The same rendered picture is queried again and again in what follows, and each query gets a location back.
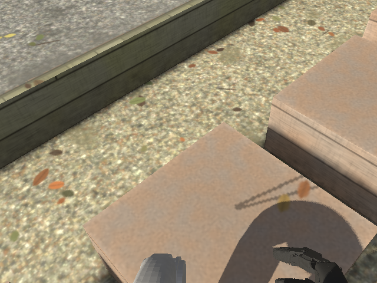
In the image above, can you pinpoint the robot left thigh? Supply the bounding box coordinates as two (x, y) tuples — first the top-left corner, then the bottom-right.
(133, 254), (186, 283)

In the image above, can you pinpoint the right robot hand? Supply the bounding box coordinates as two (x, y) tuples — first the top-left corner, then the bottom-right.
(273, 247), (348, 283)

